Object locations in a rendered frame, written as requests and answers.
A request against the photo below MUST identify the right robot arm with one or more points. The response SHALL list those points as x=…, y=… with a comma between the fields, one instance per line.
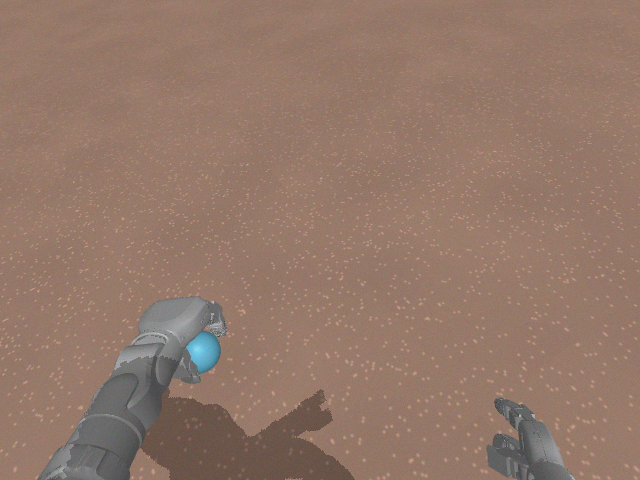
x=548, y=471

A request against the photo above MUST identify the left robot arm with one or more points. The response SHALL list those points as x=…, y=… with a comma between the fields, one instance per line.
x=107, y=438

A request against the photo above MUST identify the ball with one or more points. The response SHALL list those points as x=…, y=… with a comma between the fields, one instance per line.
x=205, y=351

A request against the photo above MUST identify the left robot hand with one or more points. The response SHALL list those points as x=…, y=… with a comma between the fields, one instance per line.
x=185, y=318

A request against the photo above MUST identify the right robot hand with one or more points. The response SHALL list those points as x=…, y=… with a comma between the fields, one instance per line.
x=511, y=457

